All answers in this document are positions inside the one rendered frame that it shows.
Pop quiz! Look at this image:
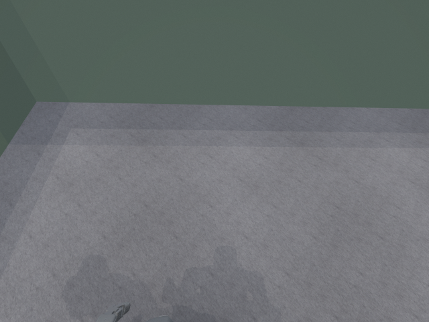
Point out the left robot hand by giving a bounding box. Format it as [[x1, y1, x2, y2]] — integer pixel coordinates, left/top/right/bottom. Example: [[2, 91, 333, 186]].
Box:
[[96, 302, 130, 322]]

